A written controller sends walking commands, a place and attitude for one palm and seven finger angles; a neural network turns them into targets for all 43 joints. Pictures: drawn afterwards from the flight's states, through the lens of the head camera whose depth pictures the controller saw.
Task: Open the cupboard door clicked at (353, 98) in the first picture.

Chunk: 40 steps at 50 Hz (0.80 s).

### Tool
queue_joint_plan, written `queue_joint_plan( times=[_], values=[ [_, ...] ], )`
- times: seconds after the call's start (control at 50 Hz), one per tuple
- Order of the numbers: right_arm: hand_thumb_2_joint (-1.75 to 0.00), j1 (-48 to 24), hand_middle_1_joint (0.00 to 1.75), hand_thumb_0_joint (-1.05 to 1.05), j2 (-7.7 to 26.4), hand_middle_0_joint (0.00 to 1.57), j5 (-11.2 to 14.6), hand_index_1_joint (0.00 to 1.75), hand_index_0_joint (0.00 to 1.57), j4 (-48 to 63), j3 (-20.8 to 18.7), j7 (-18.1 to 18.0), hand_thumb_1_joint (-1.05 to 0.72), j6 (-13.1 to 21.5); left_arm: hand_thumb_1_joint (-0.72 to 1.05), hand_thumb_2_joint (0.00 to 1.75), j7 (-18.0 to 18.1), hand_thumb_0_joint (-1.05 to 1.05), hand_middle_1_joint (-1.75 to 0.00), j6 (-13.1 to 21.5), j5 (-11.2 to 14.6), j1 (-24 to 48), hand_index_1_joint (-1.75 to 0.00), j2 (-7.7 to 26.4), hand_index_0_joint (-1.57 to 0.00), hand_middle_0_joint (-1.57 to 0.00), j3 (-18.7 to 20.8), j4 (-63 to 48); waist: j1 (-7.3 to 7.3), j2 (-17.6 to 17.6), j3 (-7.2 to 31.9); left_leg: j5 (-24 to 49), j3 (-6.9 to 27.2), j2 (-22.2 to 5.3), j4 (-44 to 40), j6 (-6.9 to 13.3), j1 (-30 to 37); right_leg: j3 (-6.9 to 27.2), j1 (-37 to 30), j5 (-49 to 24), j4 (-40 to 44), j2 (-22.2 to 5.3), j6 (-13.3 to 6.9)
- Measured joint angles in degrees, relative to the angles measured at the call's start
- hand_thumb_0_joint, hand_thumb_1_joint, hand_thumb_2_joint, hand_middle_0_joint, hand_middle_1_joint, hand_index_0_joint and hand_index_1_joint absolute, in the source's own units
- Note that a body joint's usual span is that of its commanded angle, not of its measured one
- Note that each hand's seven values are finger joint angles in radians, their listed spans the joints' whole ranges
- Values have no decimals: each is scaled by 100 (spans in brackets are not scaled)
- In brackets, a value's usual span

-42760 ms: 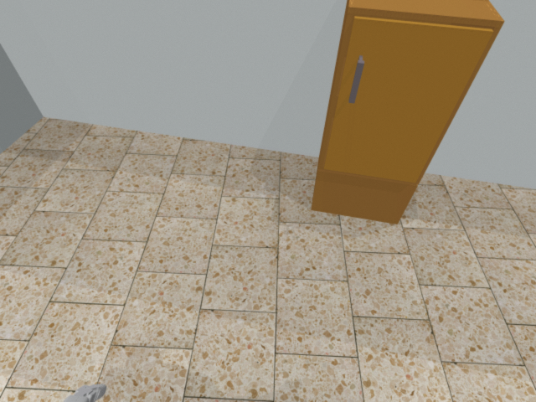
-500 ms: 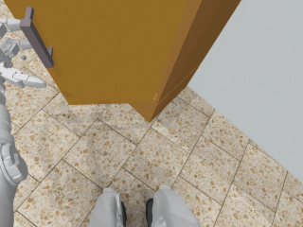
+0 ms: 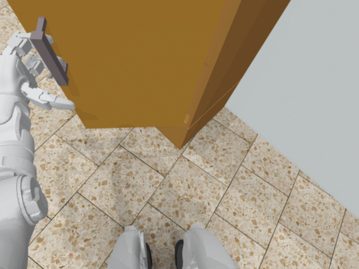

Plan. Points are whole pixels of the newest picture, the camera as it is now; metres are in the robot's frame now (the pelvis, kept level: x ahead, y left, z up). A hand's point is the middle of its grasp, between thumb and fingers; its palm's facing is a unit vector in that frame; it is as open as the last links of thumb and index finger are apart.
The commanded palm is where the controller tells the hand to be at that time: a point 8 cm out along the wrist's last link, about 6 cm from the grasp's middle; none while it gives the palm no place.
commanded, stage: slide the fingers in behind the handle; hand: left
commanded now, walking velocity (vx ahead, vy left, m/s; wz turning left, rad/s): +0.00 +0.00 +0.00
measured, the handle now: (53, 54) +0.56 +0.23 +0.05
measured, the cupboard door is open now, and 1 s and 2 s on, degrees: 49 48 62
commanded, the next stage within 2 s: close the thumb around the handle in 0.68 s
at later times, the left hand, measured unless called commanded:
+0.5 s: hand (62, 74) +0.51 +0.21 +0.05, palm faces +0.03 -1.00 -0.01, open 14.0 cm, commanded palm +0.48 +0.25 +0.05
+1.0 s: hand (65, 73) +0.51 +0.21 +0.05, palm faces +0.02 -1.00 -0.01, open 12.6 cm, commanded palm +0.49 +0.24 +0.05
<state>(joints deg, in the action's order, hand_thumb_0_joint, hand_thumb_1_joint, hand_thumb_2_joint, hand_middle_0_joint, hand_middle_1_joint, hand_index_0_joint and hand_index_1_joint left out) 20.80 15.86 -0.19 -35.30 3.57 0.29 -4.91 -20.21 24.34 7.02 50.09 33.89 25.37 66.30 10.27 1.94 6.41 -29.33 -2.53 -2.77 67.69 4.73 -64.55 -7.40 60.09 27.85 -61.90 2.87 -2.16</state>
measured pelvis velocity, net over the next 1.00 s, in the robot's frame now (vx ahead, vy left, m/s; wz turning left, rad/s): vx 0.00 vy -0.01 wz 0.01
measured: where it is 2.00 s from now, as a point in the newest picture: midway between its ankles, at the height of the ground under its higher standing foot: outside the picture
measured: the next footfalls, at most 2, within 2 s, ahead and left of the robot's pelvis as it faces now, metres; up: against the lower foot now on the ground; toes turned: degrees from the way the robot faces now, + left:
none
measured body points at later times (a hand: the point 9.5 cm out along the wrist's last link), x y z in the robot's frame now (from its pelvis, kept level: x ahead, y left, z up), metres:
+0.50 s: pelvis +0.00 -0.01 +0.00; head +0.15 +0.03 +0.42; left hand +0.50 +0.26 +0.06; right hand +0.01 -0.27 -0.11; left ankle +0.02 +0.06 -0.64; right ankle +0.01 -0.11 -0.64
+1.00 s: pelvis +0.00 -0.01 +0.00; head +0.16 +0.02 +0.42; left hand +0.50 +0.26 +0.05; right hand +0.00 -0.27 -0.11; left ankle +0.02 +0.06 -0.64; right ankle +0.01 -0.11 -0.64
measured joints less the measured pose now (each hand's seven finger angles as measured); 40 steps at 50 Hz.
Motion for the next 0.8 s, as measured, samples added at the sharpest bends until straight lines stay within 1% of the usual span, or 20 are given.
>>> queue_joint_plan(
  times=[0.24,0.32,0.44,0.52,0.66,0.8],
  values=[
    [-90,4,30,0,-43,21,-5,30,21,-23,-40,39,-90,-7,-50,30,227,-1,-120,90,9,-86,-120,-273,-30,-30,-175,-53,-29,13,35,10,-22,10,-54,-14,114,27,-89,6,15,-5,-11],
    [-90,5,30,0,-45,21,-13,30,21,-28,-39,48,-90,2,-50,30,316,-1,-120,135,-28,-52,-120,-342,-30,-30,-197,8,-24,16,45,10,-24,15,-43,-21,116,30,-83,15,-12,-11,-19],
    [-90,-15,30,0,-31,21,-23,30,21,-5,-14,37,-90,35,-50,30,384,-1,-120,148,-116,57,-120,-250,-31,-30,-113,165,34,19,24,0,-28,3,22,-28,46,32,-1,32,-94,-4,-35],
    [-90,7,30,0,-30,21,-18,30,20,-13,-28,37,-90,42,-50,30,353,-1,-120,186,-90,53,-120,-201,-31,-30,-99,108,32,20,19,-4,-32,-7,44,-39,11,37,41,36,-122,4,-45],
    [-90,42,30,0,-14,21,0,30,20,-53,-22,24,-90,28,-50,30,288,-1,-120,103,-38,62,-120,-176,-30,-30,-122,133,10,22,15,10,-19,-7,22,-49,10,28,39,27,-101,8,-55],
    [-90,31,30,0,9,21,-15,30,21,-58,-19,2,-90,68,-50,30,316,-1,-120,99,-77,173,-120,-118,-31,-30,-109,237,52,14,13,3,9,-5,63,-59,-67,2,104,39,-134,8,-66]
  ],
)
